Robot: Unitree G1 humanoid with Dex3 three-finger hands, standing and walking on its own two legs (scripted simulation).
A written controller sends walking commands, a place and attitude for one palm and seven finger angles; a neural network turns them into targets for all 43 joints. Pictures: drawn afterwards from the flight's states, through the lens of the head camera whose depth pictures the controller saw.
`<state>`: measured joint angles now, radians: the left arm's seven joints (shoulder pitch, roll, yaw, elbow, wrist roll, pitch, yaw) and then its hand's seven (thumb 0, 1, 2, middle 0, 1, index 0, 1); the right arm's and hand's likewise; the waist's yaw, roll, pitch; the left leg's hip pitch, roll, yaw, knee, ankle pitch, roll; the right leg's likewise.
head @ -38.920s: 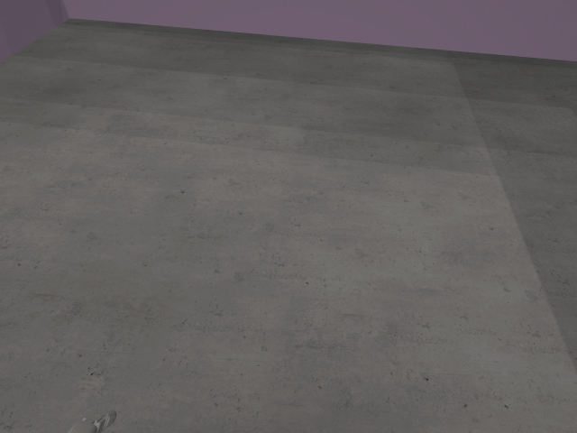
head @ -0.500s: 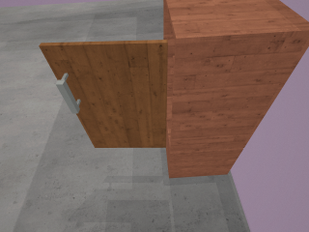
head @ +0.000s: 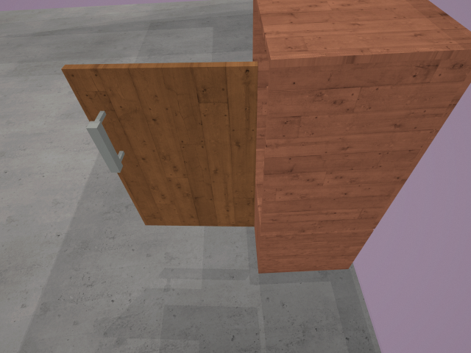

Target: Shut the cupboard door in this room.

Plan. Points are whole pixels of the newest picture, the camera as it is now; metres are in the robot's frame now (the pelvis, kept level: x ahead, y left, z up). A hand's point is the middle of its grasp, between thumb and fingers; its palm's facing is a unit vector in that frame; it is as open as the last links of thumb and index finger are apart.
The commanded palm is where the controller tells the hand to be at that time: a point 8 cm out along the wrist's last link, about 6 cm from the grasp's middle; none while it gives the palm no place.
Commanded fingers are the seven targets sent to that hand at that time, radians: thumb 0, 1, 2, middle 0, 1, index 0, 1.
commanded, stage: shuffle to correct the standing spot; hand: left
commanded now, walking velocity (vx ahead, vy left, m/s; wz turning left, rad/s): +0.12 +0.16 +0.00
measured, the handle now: (109, 142) +0.54 +0.34 +0.03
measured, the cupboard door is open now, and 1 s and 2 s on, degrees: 86 86 86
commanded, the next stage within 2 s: come to a stop and stand still in 0.48 s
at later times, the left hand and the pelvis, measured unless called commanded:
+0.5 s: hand out of the picture +0.04 +0.23 -0.17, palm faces +0.12 -0.97 -0.22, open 7.3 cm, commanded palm none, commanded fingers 0.00 0.90 0.90 -0.20 -0.30 -0.20 -0.30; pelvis +0.05 +0.06 +0.00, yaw +1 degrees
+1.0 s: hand (122, 347) +0.15 +0.25 -0.15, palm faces +0.07 -0.96 -0.28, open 7.2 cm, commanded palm none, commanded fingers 0.00 0.90 0.90 -0.20 -0.30 -0.20 -0.30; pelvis +0.09 +0.05 +0.00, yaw +2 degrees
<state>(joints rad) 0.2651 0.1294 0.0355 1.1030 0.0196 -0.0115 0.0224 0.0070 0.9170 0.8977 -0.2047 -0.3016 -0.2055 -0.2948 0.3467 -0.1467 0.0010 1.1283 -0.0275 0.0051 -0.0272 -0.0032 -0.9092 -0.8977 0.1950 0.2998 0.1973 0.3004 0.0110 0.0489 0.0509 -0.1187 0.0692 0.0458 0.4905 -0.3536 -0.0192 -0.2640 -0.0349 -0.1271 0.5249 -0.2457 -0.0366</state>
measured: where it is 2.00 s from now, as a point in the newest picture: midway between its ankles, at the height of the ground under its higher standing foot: outside the picture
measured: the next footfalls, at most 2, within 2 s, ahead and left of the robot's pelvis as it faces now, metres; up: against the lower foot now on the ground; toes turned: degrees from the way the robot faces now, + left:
left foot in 0.54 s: +0.12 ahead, +0.23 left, +0.00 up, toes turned +6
right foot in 0.78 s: +0.15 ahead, +0.01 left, +0.00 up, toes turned -3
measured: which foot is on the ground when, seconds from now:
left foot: down 0.00-0.28, up 0.30-0.52, down 0.54-0.80, up 0.82-1.00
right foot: down 0.00-0.54, up 0.56-0.76, down 0.78-1.00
